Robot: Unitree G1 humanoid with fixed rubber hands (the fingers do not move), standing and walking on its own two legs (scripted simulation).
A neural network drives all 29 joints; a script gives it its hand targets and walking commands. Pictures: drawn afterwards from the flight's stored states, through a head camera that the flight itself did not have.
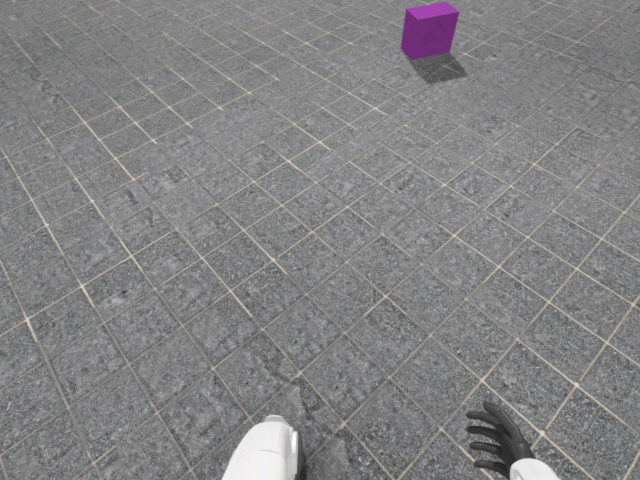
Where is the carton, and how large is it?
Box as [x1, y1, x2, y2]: [401, 2, 458, 59]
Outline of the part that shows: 457,10 446,2 406,9 401,48 411,59 449,51 458,14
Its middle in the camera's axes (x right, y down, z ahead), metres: +0.67 -1.23 +2.34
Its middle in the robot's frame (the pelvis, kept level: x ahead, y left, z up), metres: +2.53 -0.30 -0.66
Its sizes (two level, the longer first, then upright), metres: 0.261 0.149 0.233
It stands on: the floor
